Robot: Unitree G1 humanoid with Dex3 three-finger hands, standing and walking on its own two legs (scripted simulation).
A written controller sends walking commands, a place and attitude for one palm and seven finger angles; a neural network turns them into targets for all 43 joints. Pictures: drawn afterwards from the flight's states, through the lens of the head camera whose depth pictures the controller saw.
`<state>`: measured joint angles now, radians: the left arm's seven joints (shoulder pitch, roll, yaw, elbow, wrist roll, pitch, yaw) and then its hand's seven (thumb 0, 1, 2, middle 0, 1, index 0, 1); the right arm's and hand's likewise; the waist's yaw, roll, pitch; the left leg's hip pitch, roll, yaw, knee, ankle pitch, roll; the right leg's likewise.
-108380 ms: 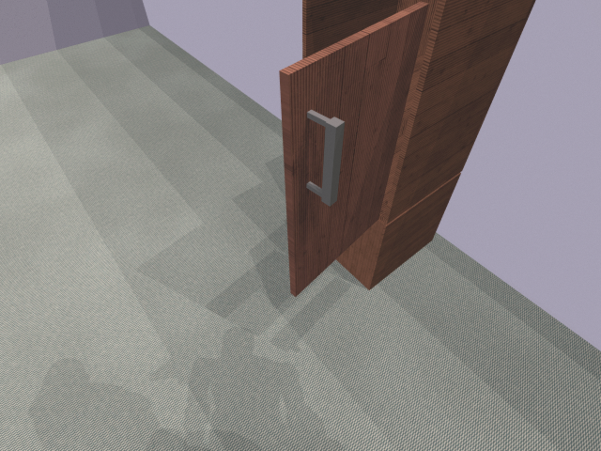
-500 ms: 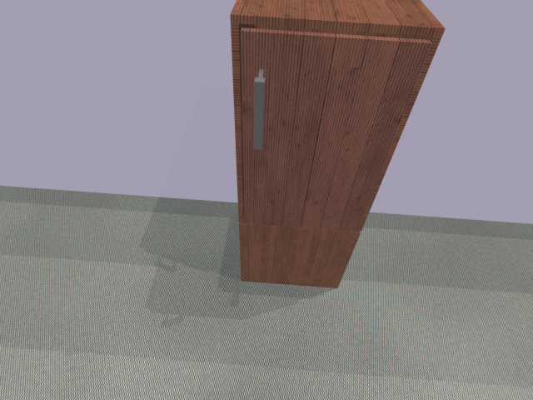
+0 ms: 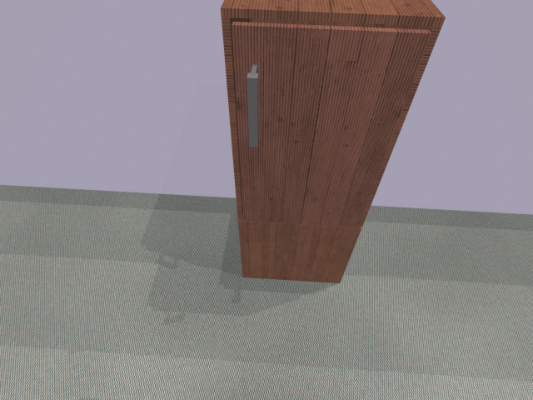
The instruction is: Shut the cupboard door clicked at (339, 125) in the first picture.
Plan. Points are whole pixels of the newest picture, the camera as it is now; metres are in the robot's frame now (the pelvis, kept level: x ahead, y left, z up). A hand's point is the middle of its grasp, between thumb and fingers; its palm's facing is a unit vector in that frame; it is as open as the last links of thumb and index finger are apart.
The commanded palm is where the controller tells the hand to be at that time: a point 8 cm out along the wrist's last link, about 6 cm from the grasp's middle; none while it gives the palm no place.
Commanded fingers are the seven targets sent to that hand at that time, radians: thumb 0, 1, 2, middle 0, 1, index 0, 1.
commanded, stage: look to check the result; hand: left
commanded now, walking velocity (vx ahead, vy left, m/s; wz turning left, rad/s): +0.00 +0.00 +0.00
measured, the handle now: (254, 107) +0.66 +0.06 +0.09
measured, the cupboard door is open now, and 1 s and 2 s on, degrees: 0 0 0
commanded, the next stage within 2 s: stand and wait in 0.14 s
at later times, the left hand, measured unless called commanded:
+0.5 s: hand out of the picture -0.02 +0.14 -0.18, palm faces +0.05 -0.99 -0.15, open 7.4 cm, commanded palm none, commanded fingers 0.00 0.90 0.90 -0.20 -0.30 -0.20 -0.30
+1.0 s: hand out of the picture -0.01 +0.15 -0.18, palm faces +0.05 -0.99 -0.16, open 7.4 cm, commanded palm none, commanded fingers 0.00 0.90 0.90 -0.20 -0.30 -0.20 -0.30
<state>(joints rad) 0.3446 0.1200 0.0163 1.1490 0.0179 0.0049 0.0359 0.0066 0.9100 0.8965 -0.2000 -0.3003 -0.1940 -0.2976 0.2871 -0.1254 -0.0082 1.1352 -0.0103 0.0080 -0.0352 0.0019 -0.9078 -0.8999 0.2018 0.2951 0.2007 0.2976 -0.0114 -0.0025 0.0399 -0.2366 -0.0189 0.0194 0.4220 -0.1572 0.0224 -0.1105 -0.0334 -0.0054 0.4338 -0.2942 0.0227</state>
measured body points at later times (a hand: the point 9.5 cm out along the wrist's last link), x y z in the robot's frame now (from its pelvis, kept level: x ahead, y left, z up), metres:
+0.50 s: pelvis +0.02 -0.01 +0.00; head +0.03 -0.01 +0.45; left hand -0.02 +0.19 -0.16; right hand +0.01 -0.23 -0.16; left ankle +0.05 +0.11 -0.74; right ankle -0.04 -0.13 -0.74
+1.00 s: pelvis +0.03 -0.01 +0.00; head +0.03 +0.00 +0.45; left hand -0.01 +0.20 -0.16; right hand +0.02 -0.23 -0.16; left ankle +0.05 +0.11 -0.74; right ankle -0.04 -0.13 -0.74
